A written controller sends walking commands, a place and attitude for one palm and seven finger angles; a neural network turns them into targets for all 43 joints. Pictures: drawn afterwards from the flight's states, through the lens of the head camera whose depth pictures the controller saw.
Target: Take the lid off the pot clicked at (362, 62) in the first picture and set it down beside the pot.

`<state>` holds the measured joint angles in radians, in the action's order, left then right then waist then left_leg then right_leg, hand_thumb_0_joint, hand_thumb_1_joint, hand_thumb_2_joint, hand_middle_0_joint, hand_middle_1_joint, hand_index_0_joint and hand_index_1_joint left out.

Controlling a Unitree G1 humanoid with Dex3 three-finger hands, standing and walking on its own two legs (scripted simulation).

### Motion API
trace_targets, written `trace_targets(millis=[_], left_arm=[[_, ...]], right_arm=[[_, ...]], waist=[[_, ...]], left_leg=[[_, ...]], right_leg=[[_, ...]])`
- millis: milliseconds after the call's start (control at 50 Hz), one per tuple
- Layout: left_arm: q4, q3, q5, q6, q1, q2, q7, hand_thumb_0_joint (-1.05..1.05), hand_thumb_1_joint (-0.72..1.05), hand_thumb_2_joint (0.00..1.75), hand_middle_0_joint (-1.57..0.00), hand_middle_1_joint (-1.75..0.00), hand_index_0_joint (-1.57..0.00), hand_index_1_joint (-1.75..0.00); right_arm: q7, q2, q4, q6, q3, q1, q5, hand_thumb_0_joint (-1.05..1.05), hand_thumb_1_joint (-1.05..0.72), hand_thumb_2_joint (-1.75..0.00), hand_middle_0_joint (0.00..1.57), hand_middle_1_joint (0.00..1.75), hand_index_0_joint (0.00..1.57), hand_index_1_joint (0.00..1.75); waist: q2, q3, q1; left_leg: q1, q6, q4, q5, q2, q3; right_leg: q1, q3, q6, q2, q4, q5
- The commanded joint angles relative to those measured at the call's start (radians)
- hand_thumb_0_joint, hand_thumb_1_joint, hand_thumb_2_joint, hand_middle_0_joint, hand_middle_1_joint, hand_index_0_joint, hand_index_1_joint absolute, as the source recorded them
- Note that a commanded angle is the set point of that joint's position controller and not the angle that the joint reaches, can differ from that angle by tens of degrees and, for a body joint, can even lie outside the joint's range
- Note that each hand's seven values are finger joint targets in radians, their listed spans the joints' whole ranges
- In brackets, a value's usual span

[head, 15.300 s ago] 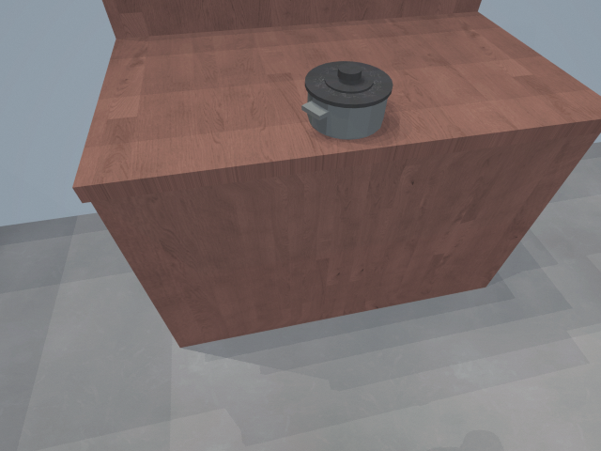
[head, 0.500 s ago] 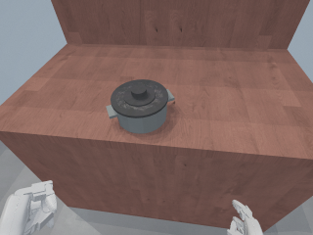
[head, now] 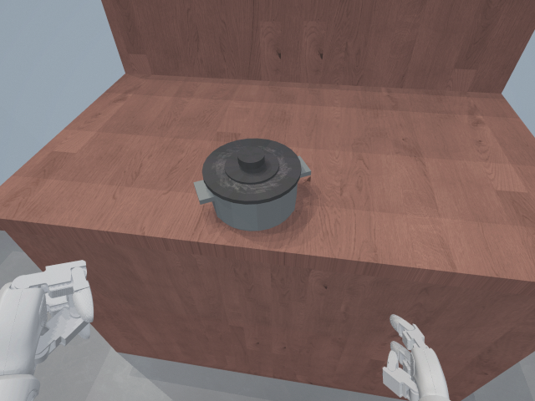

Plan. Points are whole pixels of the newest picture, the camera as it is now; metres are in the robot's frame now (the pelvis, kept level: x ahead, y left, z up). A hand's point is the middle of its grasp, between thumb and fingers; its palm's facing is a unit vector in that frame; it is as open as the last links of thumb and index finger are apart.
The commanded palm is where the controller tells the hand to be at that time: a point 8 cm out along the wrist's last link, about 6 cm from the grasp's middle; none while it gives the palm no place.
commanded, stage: raise the hand higher, near the body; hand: left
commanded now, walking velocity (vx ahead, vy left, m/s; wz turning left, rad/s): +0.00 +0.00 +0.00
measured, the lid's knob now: (251, 157) +0.48 +0.10 +0.13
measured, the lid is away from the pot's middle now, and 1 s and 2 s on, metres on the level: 0.00 0.00 0.00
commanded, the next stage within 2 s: reach forward and open the fingers in 0.14 s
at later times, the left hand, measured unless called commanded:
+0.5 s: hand (56, 285) +0.18 +0.27 +0.15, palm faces +0.08 -0.04 -1.00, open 2.9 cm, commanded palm +0.16 +0.27 +0.21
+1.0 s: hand (69, 255) +0.21 +0.27 +0.17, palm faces -0.12 +0.03 -0.99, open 7.2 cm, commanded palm +0.19 +0.26 +0.24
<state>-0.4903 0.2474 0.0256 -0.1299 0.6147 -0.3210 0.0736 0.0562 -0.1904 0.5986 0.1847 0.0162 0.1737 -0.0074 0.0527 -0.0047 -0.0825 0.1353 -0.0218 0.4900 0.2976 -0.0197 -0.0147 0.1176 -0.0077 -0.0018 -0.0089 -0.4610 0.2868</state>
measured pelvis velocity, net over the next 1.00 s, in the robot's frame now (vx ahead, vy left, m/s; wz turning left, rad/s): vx -0.04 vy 0.01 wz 0.02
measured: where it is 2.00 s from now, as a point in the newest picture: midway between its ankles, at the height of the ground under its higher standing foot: outside the picture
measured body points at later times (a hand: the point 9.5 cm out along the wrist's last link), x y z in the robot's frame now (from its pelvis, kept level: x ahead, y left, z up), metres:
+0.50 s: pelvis -0.01 +0.01 +0.00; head -0.01 -0.04 +0.44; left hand +0.17 +0.27 +0.21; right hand +0.21 -0.21 -0.09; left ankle -0.02 +0.10 -0.74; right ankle -0.02 -0.12 -0.74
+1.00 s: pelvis -0.04 +0.01 +0.00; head -0.04 -0.04 +0.45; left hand +0.21 +0.26 +0.23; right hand +0.18 -0.20 -0.09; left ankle -0.02 +0.10 -0.74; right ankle -0.02 -0.12 -0.74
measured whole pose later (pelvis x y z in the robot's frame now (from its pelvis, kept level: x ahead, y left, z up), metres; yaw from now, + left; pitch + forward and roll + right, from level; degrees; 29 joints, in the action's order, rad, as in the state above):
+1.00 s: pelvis -0.04 +0.01 +0.00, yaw +1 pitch -1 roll +0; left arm -0.29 0.12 -0.70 0.04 0.02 -0.76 -0.38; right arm 0.00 -0.29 0.55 -0.04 0.03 0.14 -0.05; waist 0.13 -0.01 -0.08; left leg 0.24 -0.04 0.47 0.21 -0.05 -0.03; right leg 0.22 -0.02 0.01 0.02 -0.46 0.22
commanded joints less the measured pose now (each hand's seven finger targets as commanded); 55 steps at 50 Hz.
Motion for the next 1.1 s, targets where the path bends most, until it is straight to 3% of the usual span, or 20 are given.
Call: trace_targets(millis=[0, 220, 240, 260, 280, 320, 360, 400, 460, 500, 620, 660, 700, 780, 800, 880, 900, 980, 1000, 1080], left_arm=[[-0.24, 0.13, 0.01, -0.067, -0.079, -0.153, 0.02, 0.0, 0.9, 0.9, -1.3, -1.5, -1.3, -1.5], [-0.249, 0.176, 0.022, -0.084, -0.135, -0.172, 0.028, 0.0, 0.9, 0.9, -1.3, -1.5, -1.3, -1.5], [-0.293, 0.147, -0.403, 0.019, -0.156, -0.421, 0.064, 0.0, 0.87, 0.92, -1.29, -1.46, -1.29, -1.46], [-0.377, 0.116, -0.406, 0.072, -0.198, -0.317, 0.081, 0.0, 0.84, 0.94, -1.28, -1.43, -1.28, -1.43], [-0.359, 0.128, -0.507, 0.115, -0.184, -0.377, 0.094, 0.0, 0.81, 0.96, -1.28, -1.39, -1.28, -1.39], [-0.28, 0.154, -0.634, 0.197, -0.072, -0.422, 0.076, 0.0, 0.75, 1.0, -1.26, -1.32, -1.26, -1.32], [-0.275, 0.141, -0.716, 0.244, -0.144, -0.483, 0.031, 0.0, 0.68, 1.05, -1.25, -1.25, -1.25, -1.25], [-0.266, 0.139, -0.752, 0.262, -0.232, -0.548, -0.031, 0.0, 0.62, 1.09, -1.23, -1.18, -1.23, -1.18], [-0.173, 0.11, -0.747, 0.265, -0.24, -0.569, -0.131, 0.0, 0.52, 1.15, -1.2, -1.07, -1.2, -1.07], [-0.183, 0.096, -0.73, 0.246, -0.331, -0.596, -0.195, 0.0, 0.46, 1.19, -1.18, -1.0, -1.18, -1.0], [-0.084, 0.137, -0.717, 0.211, -0.47, -0.698, -0.331, 0.0, 0.26, 1.32, -1.12, -0.79, -1.12, -0.79], [-0.031, 0.122, -0.71, 0.209, -0.522, -0.699, -0.37, 0.0, 0.19, 1.36, -1.09, -0.72, -1.09, -0.72], [-0.058, 0.079, -0.702, 0.195, -0.611, -0.669, -0.4, 0.0, 0.13, 1.4, -1.07, -0.65, -1.07, -0.65], [-0.015, 0.107, -0.707, 0.177, -0.631, -0.691, -0.412, 0.0, 0.01, 1.47, -1.02, -0.51, -1.02, -0.51], [-0.032, 0.101, -0.712, 0.161, -0.723, -0.714, -0.418, 0.0, -0.02, 1.48, -1.0, -0.47, -1.0, -0.47], [0.056, 0.086, -0.723, 0.178, -0.744, -0.69, -0.41, 0.0, -0.14, 1.52, -0.95, -0.33, -0.95, -0.33], [0.049, 0.075, -0.727, 0.173, -0.832, -0.706, -0.416, 0.0, -0.16, 1.53, -0.94, -0.29, -0.94, -0.29], [0.092, 0.077, -0.732, 0.196, -0.799, -0.697, -0.418, 0.0, -0.28, 1.57, -0.89, -0.15, -0.89, -0.15], [0.061, 0.045, -0.736, 0.193, -0.896, -0.698, -0.429, 0.0, -0.31, 1.59, -0.88, -0.12, -0.88, -0.12], [0.122, 0.047, -0.742, 0.209, -0.922, -0.699, -0.428, 0.0, -0.34, 1.59, -0.87, -0.08, -0.87, -0.08]], right_arm=[[0.001, -0.097, -0.163, 0.055, -0.033, -0.12, -0.001, 0.0, -0.9, -0.9, 0.2, 0.3, 0.2, 0.3], [-0.005, -0.103, -0.15, 0.051, -0.037, -0.121, -0.004, 0.0, -0.9, -0.9, 0.2, 0.3, 0.2, 0.3], [-0.021, -0.191, -0.174, -0.024, -0.025, -0.129, 0.028, 0.0, -0.9, -0.9, 0.2, 0.3, 0.2, 0.3], [-0.034, -0.15, -0.231, -0.061, -0.027, -0.154, 0.022, 0.0, -0.9, -0.9, 0.2, 0.3, 0.2, 0.3], [-0.045, -0.154, -0.232, -0.085, -0.031, -0.16, 0.01, 0.0, -0.9, -0.9, 0.2, 0.3, 0.2, 0.3], [-0.059, -0.167, -0.242, -0.155, -0.037, -0.166, 0.013, 0.0, -0.9, -0.9, 0.2, 0.3, 0.2, 0.3], [-0.066, -0.185, -0.262, -0.206, -0.034, -0.195, 0.001, 0.0, -0.9, -0.9, 0.2, 0.3, 0.2, 0.3], [-0.065, -0.188, -0.264, -0.218, -0.032, -0.214, -0.018, 0.0, -0.9, -0.9, 0.2, 0.3, 0.2, 0.3], [-0.059, -0.192, -0.243, -0.217, -0.038, -0.195, -0.035, 0.0, -0.9, -0.9, 0.2, 0.3, 0.2, 0.3], [-0.056, -0.192, -0.242, -0.202, -0.037, -0.199, -0.041, 0.0, -0.9, -0.9, 0.2, 0.3, 0.2, 0.3], [-0.042, -0.194, -0.219, -0.175, -0.035, -0.179, -0.038, 0.0, -0.9, -0.9, 0.2, 0.3, 0.2, 0.3], [-0.041, -0.197, -0.218, -0.177, -0.032, -0.179, -0.041, 0.0, -0.9, -0.9, 0.2, 0.3, 0.2, 0.3], [-0.046, -0.193, -0.224, -0.178, -0.029, -0.183, -0.041, 0.0, -0.9, -0.9, 0.2, 0.3, 0.2, 0.3], [-0.049, -0.193, -0.241, -0.159, -0.029, -0.197, -0.042, 0.0, -0.9, -0.9, 0.2, 0.3, 0.2, 0.3], [-0.048, -0.192, -0.225, -0.166, -0.027, -0.182, -0.038, 0.0, -0.9, -0.9, 0.2, 0.3, 0.2, 0.3], [-0.052, -0.193, -0.238, -0.158, -0.026, -0.197, -0.047, 0.0, -0.9, -0.9, 0.2, 0.3, 0.2, 0.3], [-0.051, -0.192, -0.224, -0.166, -0.024, -0.188, -0.043, 0.0, -0.9, -0.9, 0.2, 0.3, 0.2, 0.3], [-0.06, -0.195, -0.244, -0.154, -0.028, -0.202, -0.048, 0.0, -0.9, -0.9, 0.2, 0.3, 0.2, 0.3], [-0.06, -0.192, -0.233, -0.165, -0.023, -0.2, -0.048, 0.0, -0.9, -0.9, 0.2, 0.3, 0.2, 0.3], [-0.057, -0.197, -0.245, -0.151, -0.027, -0.205, -0.055, 0.0, -0.9, -0.9, 0.2, 0.3, 0.2, 0.3]], waist=[[0.008, 0.047, 0.009], [-0.006, 0.04, 0.009], [0.084, 0.052, -0.008], [0.137, 0.056, -0.008], [0.158, 0.049, -0.019], [0.059, 0.118, -0.041], [0.025, 0.131, -0.026], [0.037, 0.189, -0.017], [0.006, 0.165, -0.004], [-0.008, 0.205, 0.005], [-0.008, 0.201, 0.005], [-0.015, 0.16, 0.007], [0.011, 0.192, 0.021], [0.009, 0.18, 0.01], [0.015, 0.22, 0.01], [0.035, 0.178, 0.011], [0.03, 0.202, 0.009], [0.03, 0.201, 0.004], [0.03, 0.229, 0.008], [0.048, 0.178, 0.013]], left_leg=[[-0.038, -0.001, -0.072, -0.265, 0.04, 0.009], [-0.041, 0.0, -0.079, -0.258, 0.05, 0.009], [0.109, 0.008, -0.064, -0.284, 0.033, 0.026], [0.117, 0.021, -0.064, -0.302, 0.032, 0.031], [0.121, 0.029, -0.057, -0.291, 0.042, 0.025], [0.128, 0.016, -0.038, -0.295, 0.035, 0.036], [0.122, 0.006, -0.029, -0.276, 0.028, 0.029], [0.1, -0.002, -0.024, -0.269, 0.03, 0.015], [0.08, -0.011, -0.029, -0.293, 0.021, -0.002], [0.064, -0.018, -0.024, -0.31, 0.011, -0.007], [0.028, -0.022, -0.037, -0.376, -0.004, -0.024], [0.041, -0.022, -0.051, -0.34, -0.01, -0.02], [0.013, -0.024, -0.05, -0.348, -0.019, -0.016], [-0.006, -0.025, -0.051, -0.299, -0.02, -0.024], [0.003, -0.022, -0.072, -0.285, -0.023, -0.017], [-0.002, -0.02, -0.07, -0.239, -0.021, -0.024], [0.016, -0.018, -0.094, -0.227, -0.023, -0.02], [0.002, -0.02, -0.071, -0.228, -0.023, -0.025], [0.014, -0.017, -0.099, -0.21, -0.022, -0.02], [0.021, -0.018, -0.086, -0.156, -0.021, -0.029]], right_leg=[[0.053, -0.032, -0.01, 0.019, 0.077, -0.195], [0.054, -0.031, -0.012, 0.022, 0.077, -0.182], [0.11, -0.024, -0.006, 0.007, 0.012, -0.181], [0.11, -0.059, -0.021, 0.016, -0.007, -0.167], [0.11, -0.034, -0.031, 0.004, -0.018, -0.148], [0.085, -0.031, -0.033, -0.002, -0.024, -0.148], [0.092, -0.015, -0.024, 0.007, -0.01, -0.156], [0.085, -0.011, -0.017, 0.011, -0.006, -0.157], [0.098, -0.014, -0.001, 0.016, 0.022, -0.199], [0.082, -0.02, 0.007, 0.017, 0.023, -0.23], [0.05, -0.03, 0.012, 0.014, 0.045, -0.295], [0.07, -0.035, 0.015, 0.013, 0.062, -0.274], [0.067, -0.041, 0.016, 0.009, 0.066, -0.276], [0.08, -0.035, 0.006, -0.007, 0.07, -0.221], [0.057, -0.043, 0.011, 0.004, 0.077, -0.196], [0.088, -0.037, -0.002, -0.013, 0.071, -0.145], [0.069, -0.044, 0.002, -0.001, 0.077, -0.13], [0.078, -0.033, -0.008, -0.013, 0.057, -0.136], [0.062, -0.04, -0.001, -0.002, 0.064, -0.117], [0.102, -0.032, -0.011, -0.014, 0.054, -0.069]])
